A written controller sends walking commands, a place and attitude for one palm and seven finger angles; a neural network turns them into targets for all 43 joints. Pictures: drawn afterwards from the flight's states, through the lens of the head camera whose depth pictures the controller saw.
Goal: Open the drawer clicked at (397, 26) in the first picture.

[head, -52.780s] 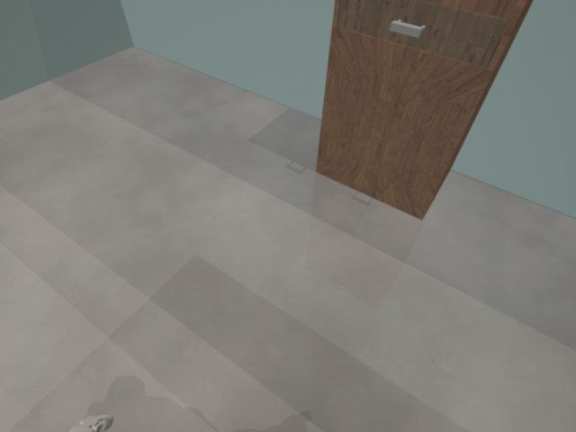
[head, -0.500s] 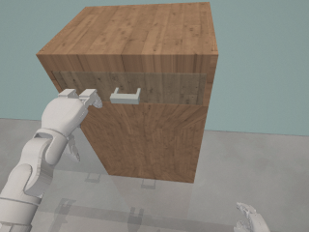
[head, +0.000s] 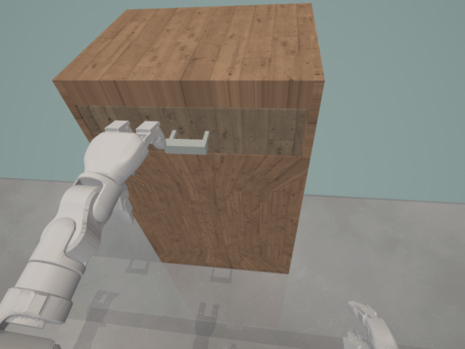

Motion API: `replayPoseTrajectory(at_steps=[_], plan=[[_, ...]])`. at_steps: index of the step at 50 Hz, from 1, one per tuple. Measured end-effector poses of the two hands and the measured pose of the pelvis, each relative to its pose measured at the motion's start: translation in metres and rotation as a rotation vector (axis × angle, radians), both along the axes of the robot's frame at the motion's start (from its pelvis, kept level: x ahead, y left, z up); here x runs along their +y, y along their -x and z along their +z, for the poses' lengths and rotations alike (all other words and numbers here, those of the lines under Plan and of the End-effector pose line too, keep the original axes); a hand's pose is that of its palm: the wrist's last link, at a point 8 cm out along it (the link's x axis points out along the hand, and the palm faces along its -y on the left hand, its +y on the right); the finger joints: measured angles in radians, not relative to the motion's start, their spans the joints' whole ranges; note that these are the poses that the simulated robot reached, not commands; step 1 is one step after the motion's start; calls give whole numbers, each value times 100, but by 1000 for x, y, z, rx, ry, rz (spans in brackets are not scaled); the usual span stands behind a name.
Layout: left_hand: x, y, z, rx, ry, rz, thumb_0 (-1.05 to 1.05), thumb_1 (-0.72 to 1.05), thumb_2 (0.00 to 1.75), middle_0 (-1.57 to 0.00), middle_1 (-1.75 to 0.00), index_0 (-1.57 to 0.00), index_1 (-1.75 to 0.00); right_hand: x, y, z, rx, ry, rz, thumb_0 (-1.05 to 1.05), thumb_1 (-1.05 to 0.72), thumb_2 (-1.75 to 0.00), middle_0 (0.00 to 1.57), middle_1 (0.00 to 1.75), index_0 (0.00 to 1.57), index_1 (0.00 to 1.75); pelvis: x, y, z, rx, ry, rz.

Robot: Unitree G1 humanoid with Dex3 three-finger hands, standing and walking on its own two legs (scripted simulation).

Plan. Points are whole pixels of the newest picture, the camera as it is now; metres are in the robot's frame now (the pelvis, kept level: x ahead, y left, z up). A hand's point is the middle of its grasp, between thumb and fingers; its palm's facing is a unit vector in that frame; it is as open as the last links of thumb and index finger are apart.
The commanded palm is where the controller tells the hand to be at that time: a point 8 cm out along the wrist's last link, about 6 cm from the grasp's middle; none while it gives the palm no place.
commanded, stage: move the hooked fingers above the handle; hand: left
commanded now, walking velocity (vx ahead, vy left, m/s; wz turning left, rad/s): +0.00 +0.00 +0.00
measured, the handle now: (188, 140) +0.55 +0.19 +0.03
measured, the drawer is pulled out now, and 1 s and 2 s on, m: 0.00 0.00 0.00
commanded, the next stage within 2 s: lower the fingers behind the handle in 1.88 s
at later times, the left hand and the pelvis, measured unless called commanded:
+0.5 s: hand (152, 154) +0.42 +0.21 +0.11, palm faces +0.02 -0.02 -1.00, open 13.9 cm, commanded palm +0.40 +0.21 +0.17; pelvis +0.02 +0.00 +0.00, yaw -1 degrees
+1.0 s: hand (173, 143) +0.47 +0.19 +0.09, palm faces -0.02 -0.01 -1.00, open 13.9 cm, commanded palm +0.46 +0.20 +0.15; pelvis +0.04 +0.00 -0.01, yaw -1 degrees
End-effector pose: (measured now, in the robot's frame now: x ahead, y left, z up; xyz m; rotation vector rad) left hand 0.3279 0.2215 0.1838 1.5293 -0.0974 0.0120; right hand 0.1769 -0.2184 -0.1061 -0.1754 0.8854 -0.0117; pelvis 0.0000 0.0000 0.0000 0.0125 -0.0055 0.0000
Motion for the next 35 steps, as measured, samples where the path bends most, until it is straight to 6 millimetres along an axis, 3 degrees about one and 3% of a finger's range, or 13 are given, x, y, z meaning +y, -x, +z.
replayPoseTrajectory(at_steps=[5,15,25,35], plan=[[0,-15,-2,14,-6,36,0,-49,30,-32,-120,-32,-120,-9,12,-7,52,6,-29,1,-91,-90,20,30,20,30,0,-3,0,15,-1,-4],[-21,-41,-19,56,-9,-32,0,-49,30,-32,-120,-32,-120,-23,25,-14,104,30,-84,1,-91,-90,20,30,20,30,0,-12,-1,41,-1,-11],[-9,-70,-20,54,-20,43,0,-49,30,-32,-120,-32,-120,-27,23,-15,126,32,-114,1,-91,-90,20,30,20,30,-1,-23,-2,72,0,-16],[-23,-83,-32,74,-7,-17,0,-49,30,-32,-120,-32,-120,-26,14,-15,129,43,-114,1,-91,-90,20,30,20,30,2,-31,-3,92,2,-13]])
